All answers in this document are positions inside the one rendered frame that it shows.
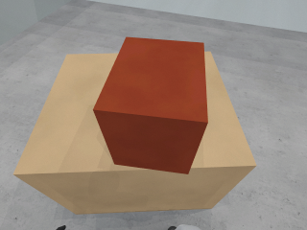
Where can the carton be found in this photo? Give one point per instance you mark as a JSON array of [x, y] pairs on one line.
[[152, 110]]

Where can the pedestal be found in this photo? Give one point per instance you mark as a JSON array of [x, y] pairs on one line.
[[67, 159]]

